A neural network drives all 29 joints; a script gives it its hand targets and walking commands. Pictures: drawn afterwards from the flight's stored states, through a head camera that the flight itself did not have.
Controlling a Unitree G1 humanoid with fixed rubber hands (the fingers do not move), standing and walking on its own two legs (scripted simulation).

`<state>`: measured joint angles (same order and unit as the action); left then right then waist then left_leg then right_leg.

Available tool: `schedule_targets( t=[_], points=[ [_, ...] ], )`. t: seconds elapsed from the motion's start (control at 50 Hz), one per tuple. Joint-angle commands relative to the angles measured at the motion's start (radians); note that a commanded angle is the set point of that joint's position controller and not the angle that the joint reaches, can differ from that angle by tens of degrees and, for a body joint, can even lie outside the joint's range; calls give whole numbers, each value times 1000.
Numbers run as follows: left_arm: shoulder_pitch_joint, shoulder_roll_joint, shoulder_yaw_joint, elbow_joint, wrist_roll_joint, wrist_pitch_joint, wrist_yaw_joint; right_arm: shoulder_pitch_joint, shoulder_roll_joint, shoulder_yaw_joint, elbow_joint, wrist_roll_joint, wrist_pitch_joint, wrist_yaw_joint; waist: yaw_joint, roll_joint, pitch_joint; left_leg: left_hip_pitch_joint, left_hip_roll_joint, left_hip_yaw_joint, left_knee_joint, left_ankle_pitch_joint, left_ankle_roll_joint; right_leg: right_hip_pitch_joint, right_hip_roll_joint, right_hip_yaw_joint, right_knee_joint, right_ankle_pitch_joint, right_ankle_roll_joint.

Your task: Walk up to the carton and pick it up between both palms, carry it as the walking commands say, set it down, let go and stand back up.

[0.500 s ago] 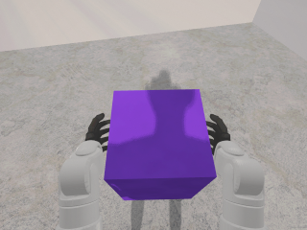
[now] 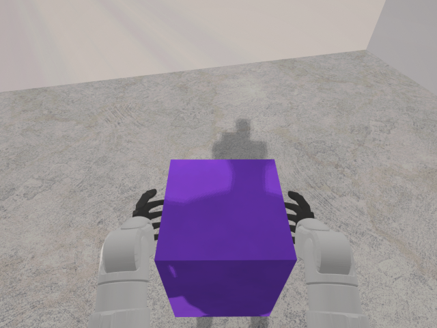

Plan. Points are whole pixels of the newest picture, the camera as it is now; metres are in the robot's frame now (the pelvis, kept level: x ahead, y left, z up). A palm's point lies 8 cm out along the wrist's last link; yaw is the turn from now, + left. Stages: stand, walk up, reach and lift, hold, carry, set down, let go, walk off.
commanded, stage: carry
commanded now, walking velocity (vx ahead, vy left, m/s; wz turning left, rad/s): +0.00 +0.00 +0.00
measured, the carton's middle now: (222, 241) +0.29 +0.00 -0.02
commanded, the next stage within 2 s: hold in 0.64 s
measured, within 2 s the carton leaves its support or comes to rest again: neither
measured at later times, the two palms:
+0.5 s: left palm (151, 230) +0.28 +0.13 +0.04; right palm (308, 234) +0.28 -0.16 +0.03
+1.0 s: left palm (163, 221) +0.30 +0.11 +0.04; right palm (319, 227) +0.28 -0.18 +0.04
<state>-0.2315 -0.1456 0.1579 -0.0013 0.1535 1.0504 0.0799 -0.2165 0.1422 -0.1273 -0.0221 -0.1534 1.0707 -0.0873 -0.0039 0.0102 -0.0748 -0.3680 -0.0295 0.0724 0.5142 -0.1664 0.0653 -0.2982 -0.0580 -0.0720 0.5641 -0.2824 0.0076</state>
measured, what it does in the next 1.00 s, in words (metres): stands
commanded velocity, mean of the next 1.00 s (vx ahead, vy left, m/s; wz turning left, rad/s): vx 0.00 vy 0.00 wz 0.00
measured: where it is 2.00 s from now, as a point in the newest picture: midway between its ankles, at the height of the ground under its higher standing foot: outside the picture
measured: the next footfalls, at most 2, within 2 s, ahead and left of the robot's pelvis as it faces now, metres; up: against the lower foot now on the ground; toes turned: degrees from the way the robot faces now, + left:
none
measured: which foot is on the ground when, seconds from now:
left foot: down 0.00-1.00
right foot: down 0.00-1.00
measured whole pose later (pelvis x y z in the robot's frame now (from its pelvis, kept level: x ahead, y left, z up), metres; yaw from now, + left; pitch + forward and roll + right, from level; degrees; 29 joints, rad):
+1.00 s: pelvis +0.00 -0.02 +0.00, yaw +0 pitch -6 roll +0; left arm -0.32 -0.17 0.22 0.26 0.23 0.74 0.07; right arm -0.29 0.15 -0.26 0.30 -0.19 0.69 -0.02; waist -0.03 -0.06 0.02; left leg -0.26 0.00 0.05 0.56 -0.20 0.03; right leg -0.18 0.02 -0.01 0.57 -0.30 -0.02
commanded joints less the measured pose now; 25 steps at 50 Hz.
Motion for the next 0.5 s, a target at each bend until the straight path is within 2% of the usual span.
schedule_targets(
  t=[0.0, 0.02, 0.08, 0.16, 0.22, 0.28, 0.38, 0.48],
  points=[
    [-511, -969, -602, -94, -320, -94, -219, -593, 909, 589, -137, 323, -115, 227, -2, 8, -383, 136, 157, -170, -132, -1, 23, 111, -67, 88, -88, -47, -69],
    [-499, -955, -586, -67, -298, -115, -218, -576, 897, 571, -105, 304, -136, 228, -2, 20, -400, 146, 157, -168, -128, 24, 24, 119, -68, 86, -80, -29, -67],
    [-489, -931, -553, -4, -253, -191, -221, -561, 880, 547, -46, 265, -213, 234, -1, -5, -387, 139, 155, -153, -105, 70, 19, 112, -83, 99, -95, 9, -61],
    [-533, -939, -569, -29, -260, -264, -219, -617, 885, 570, -87, 272, -290, 232, -5, -15, -357, 121, 154, -152, -92, 78, 11, 87, -96, 111, -102, 6, -53],
    [-513, -925, -564, -5, -249, -282, -214, -602, 873, 571, -73, 265, -310, 228, -4, -1, -359, 108, 159, -161, -90, 57, 10, 90, -99, 119, -106, -12, -54],
    [-481, -907, -562, 9, -243, -293, -210, -570, 853, 572, -60, 259, -320, 226, -4, -1, -375, 117, 162, -160, -74, 114, 8, 93, -103, 116, -90, 22, -52],
    [-459, -883, -549, 38, -226, -306, -207, -547, 841, 571, -29, 252, -332, 226, -3, -14, -375, 110, 160, -159, -60, 139, 5, 102, -107, 115, -82, 54, -48],
    [-464, -882, -541, 60, -217, -321, -206, -561, 832, 563, -17, 245, -346, 228, -3, -7, -341, 85, 160, -169, -64, 119, 4, 86, -105, 114, -83, 23, -43]
  ],
)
